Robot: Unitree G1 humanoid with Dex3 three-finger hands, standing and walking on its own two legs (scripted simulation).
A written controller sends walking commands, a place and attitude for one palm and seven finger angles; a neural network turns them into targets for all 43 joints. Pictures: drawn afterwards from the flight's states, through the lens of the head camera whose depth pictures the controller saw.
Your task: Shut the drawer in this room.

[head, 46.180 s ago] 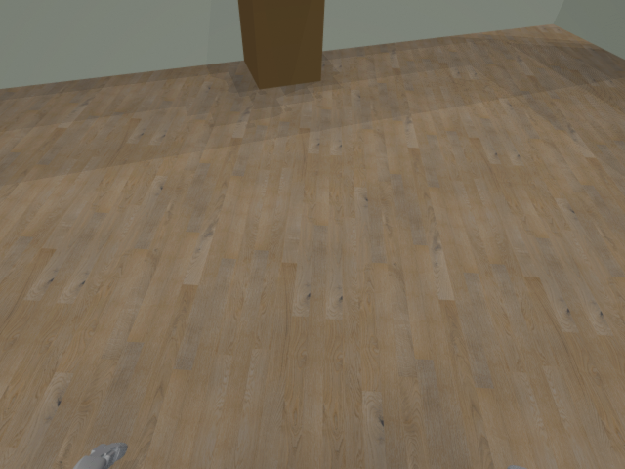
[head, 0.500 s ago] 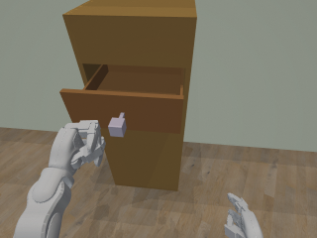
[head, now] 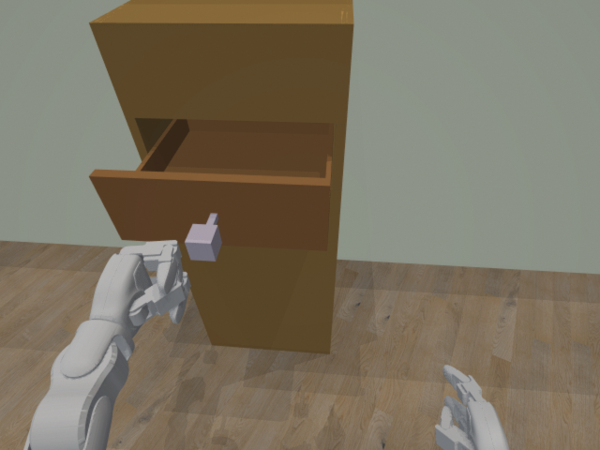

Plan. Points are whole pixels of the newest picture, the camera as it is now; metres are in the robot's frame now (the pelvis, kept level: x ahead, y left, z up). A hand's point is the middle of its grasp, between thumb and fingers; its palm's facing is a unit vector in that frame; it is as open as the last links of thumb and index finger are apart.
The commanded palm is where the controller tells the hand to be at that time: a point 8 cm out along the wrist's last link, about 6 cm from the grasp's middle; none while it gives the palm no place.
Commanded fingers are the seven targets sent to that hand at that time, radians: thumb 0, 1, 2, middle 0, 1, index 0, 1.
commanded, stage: bring the fist close to the handle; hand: left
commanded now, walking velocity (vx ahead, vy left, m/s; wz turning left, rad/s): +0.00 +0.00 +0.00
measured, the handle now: (207, 233) +0.42 +0.20 +0.07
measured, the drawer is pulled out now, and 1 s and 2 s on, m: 0.19 0.19 0.13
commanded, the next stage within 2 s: push the drawer shut in 1.26 s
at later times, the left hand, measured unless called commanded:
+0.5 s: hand (198, 284) +0.29 +0.17 +0.10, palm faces +0.00 -1.00 -0.02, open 3.3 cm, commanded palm +0.27 +0.22 +0.10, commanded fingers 0.00 0.90 0.90 -1.40 -1.60 -1.40 -1.60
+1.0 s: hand (214, 286) +0.33 +0.16 +0.05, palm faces +0.00 -1.00 -0.02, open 3.3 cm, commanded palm +0.30 +0.22 +0.07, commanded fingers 0.00 0.90 0.90 -1.40 -1.60 -1.40 -1.60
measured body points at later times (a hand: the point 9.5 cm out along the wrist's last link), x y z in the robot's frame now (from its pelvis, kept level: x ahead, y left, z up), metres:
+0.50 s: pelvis +0.02 +0.01 -0.01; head +0.02 -0.01 +0.44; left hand +0.28 +0.22 +0.11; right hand +0.19 -0.22 -0.09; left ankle +0.04 +0.12 -0.73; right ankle -0.03 -0.10 -0.73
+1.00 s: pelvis +0.00 +0.01 -0.02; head +0.03 +0.00 +0.43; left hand +0.32 +0.22 +0.05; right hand +0.13 -0.25 -0.12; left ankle +0.04 +0.12 -0.73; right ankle -0.03 -0.10 -0.73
